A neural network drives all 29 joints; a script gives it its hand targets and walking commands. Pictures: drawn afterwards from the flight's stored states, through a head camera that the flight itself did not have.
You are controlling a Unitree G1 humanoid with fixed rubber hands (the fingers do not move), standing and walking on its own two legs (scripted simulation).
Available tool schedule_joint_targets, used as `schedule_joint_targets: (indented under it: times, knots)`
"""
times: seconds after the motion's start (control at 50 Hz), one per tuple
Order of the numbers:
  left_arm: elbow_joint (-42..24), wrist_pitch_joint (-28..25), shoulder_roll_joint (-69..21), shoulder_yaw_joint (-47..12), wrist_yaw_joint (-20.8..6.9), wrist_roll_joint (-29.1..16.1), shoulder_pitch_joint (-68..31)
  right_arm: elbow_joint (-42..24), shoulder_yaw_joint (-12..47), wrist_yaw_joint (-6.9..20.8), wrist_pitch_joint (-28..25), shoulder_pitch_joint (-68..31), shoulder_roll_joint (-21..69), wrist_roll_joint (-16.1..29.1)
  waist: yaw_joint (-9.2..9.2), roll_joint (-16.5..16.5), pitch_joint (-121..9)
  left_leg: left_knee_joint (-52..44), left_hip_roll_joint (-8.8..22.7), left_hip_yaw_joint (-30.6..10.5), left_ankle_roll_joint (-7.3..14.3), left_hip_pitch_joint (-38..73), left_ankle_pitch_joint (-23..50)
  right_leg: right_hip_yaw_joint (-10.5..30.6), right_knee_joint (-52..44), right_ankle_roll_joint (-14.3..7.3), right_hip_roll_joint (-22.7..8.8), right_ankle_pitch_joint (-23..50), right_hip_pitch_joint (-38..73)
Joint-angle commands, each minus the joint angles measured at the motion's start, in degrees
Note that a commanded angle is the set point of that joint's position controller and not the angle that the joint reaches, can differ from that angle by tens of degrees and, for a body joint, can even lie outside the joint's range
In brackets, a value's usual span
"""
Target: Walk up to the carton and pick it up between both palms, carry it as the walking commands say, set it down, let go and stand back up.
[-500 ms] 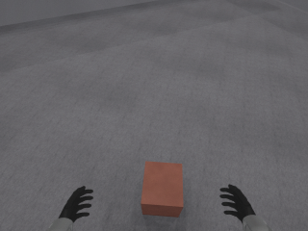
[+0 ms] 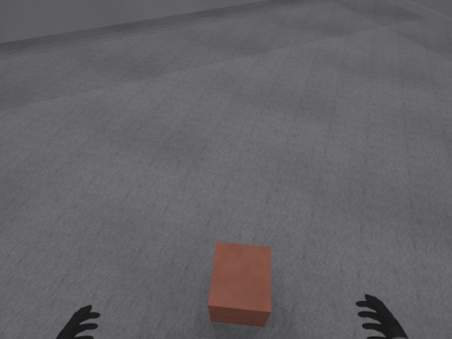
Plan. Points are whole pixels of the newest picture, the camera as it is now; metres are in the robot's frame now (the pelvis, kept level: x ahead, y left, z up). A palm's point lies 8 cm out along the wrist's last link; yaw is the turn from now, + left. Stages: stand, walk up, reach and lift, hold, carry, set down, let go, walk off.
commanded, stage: stand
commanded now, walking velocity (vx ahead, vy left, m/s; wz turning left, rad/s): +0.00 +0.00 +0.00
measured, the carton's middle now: (240, 284) +0.41 -0.05 -0.65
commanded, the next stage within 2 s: none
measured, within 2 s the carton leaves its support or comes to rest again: neither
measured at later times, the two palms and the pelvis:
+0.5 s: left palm out of the picture +0.10 +0.30 -0.09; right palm out of the picture +0.10 -0.30 -0.09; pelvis -0.01 +0.00 +0.00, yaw +0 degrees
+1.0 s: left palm out of the picture +0.06 +0.31 -0.10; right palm out of the picture +0.07 -0.30 -0.10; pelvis -0.02 +0.00 +0.01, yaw +0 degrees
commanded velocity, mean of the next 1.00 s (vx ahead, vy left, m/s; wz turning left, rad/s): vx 0.00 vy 0.00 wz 0.00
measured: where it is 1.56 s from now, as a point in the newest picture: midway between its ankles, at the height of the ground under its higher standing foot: outside the picture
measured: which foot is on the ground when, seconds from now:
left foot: down 0.00-1.00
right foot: down 0.00-1.00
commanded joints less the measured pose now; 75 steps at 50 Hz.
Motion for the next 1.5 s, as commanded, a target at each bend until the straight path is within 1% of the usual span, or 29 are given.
schedule_joint_targets:
  times: [0.0, 0.18, 0.54, 0.84, 1.48]
  knots:
    - [-2.34, -0.9, 8.74, 1.9, 0.29, -0.14, -1.62, -2.4, -1.89, -0.35, -0.98, -1.35, -8.42, 0.12, -0.23, -0.91, -3.29, -2.51, 4.68, -2.94, 0.3, 1.88, 20.34, 3.39, -3.07, 0.07, -5.14, 19.32, 1.12]
    - [0.66, -1.07, 9.13, 1.54, 0.31, -0.42, -2.7, 0.51, -1.49, -0.52, -1.38, -1.65, -9.01, 0.36, -0.04, -0.73, -2.85, -3.86, 5.05, -3.25, 0.42, 2.17, 20.98, 3.58, -3.99, -0.18, -5.59, 19.61, 2.68]
    - [5.93, -1.38, 10.53, 0.69, -0.07, -0.77, -4.23, 6.11, -0.69, -0.31, -1.83, -2.49, -10.5, 0.59, 0.02, -0.9, -0.64, -7.52, 5.76, -3.98, 0.82, 1.78, 15.61, 4.61, -7.14, -0.52, -6.39, 14.19, 3.04]
    - [9.36, -1.55, 11.51, 0.18, -0.32, -0.94, -4.62, 9.62, -0.39, -0.08, -1.97, -3.03, -11.37, 0.76, 0.07, -0.86, 0.1, -9.24, 6.11, -4.43, 1.01, 1.56, 12.88, 5.1, -8.61, -0.71, -6.83, 11.66, 2.9]
    - [13.14, -1.77, 12.73, -0.47, -0.49, -1.35, -5.87, 13.29, -0.09, 0.15, -2.08, -4.22, -12.32, 1.14, 0.08, -0.94, -0.25, -10.43, 6.68, -4.56, 1.23, 2.36, 14.12, 5.25, -9.44, -0.96, -7.62, 13.13, 3.7]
